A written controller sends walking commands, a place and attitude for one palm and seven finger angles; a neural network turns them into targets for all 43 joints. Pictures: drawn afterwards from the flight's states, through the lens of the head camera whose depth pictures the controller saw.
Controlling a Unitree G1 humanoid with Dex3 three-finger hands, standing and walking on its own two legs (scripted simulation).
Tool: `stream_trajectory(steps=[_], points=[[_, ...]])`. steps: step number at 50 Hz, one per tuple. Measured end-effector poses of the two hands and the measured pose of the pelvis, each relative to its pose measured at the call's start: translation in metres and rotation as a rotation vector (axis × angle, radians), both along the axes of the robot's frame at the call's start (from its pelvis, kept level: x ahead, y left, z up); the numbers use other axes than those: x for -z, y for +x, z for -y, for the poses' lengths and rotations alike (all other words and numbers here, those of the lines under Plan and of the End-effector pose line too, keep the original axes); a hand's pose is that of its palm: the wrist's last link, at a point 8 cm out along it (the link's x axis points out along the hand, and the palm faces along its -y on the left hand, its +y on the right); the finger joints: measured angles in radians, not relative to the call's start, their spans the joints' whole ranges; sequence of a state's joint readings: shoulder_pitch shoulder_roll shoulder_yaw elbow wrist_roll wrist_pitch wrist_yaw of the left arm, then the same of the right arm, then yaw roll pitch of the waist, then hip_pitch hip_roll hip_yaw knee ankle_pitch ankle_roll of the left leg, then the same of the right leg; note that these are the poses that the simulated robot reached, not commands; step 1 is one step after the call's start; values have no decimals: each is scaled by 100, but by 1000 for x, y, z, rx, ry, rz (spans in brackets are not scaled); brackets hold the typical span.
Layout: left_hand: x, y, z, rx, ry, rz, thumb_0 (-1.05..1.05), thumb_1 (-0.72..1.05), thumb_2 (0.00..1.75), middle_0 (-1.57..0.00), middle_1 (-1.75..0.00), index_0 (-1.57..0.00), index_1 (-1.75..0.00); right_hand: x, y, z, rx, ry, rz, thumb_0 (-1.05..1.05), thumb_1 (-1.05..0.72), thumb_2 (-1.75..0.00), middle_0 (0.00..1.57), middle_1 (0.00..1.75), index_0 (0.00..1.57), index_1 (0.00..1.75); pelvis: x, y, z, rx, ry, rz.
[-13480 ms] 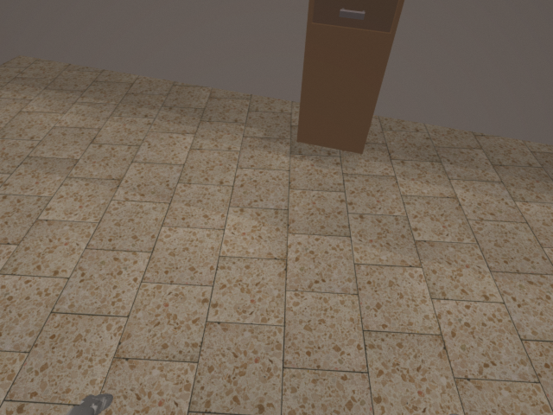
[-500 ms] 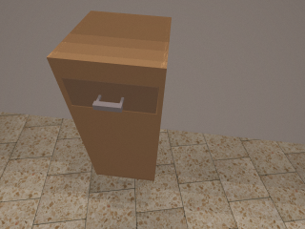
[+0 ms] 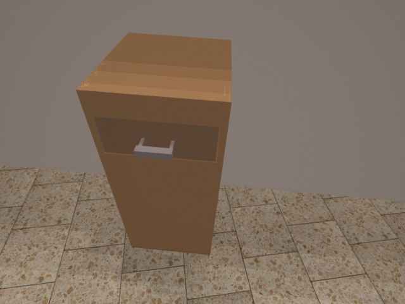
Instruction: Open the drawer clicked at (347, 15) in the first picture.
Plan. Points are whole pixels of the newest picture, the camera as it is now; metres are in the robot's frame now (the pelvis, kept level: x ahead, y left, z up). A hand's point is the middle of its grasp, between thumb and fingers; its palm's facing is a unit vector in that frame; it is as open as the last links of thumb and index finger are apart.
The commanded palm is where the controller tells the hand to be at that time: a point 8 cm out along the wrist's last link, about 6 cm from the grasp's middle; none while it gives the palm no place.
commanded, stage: look again from close up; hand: left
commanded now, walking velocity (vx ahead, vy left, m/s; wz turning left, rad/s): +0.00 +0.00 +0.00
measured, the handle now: (155, 147) +0.54 +0.17 -0.01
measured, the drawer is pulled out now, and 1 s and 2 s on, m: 0.00 0.00 0.00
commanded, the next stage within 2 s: raise the hand with hooked fingers in 0.16 s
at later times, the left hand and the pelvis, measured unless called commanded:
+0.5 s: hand (90, 282) +0.17 +0.23 -0.03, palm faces +0.01 -0.60 -0.80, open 7.7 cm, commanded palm +0.11 +0.25 -0.03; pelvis -0.03 +0.03 -0.02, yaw +2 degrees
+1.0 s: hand (89, 247) +0.22 +0.24 +0.00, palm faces +0.13 -0.11 -0.99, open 10.5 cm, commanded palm +0.18 +0.24 +0.05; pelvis +0.00 +0.00 -0.04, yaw +3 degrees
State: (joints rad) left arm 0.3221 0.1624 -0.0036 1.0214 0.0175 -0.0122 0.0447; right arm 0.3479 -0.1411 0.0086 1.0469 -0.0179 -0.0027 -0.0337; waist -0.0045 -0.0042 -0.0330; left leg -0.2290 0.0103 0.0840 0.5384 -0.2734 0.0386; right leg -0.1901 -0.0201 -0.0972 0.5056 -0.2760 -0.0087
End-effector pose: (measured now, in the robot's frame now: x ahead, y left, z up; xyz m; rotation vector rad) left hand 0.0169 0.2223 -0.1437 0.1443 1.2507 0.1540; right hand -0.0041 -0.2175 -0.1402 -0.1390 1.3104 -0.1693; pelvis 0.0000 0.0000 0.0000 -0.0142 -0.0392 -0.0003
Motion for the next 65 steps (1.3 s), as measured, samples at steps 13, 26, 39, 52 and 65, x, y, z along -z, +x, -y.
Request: stream_trajectory(steps=[13,26,39,52,65], points=[[0,-28,-15,11,-20,-81,0,91,90,-20,-30,-20,-30,-5,-9,-18,3,3,-18,1,-92,-90,20,30,20,30,-4,-10,-21,12,3,2],[-172,144,-26,573,774,836,2,80,85,-21,-38,-20,-38,-28,108,3,-128,-59,607,2,-92,-90,20,30,20,30,20,-35,-26,-33,32,-69],[-125,91,-12,877,1022,703,0,48,72,-25,-56,-25,-57,-59,225,-10,-368,-71,616,1,-91,-90,20,30,20,30,38,-24,-2,-29,23,-155],[-200,190,-12,836,1171,854,0,18,59,-27,-76,-27,-76,-23,233,-44,-308,120,519,1,-91,-90,21,30,20,30,34,9,0,-28,26,-174],[-232,223,-23,907,1215,852,0,-12,46,-30,-95,-30,-96,-16,219,15,-247,-14,340,1,-91,-90,21,30,20,30,17,37,4,-34,27,-168]])
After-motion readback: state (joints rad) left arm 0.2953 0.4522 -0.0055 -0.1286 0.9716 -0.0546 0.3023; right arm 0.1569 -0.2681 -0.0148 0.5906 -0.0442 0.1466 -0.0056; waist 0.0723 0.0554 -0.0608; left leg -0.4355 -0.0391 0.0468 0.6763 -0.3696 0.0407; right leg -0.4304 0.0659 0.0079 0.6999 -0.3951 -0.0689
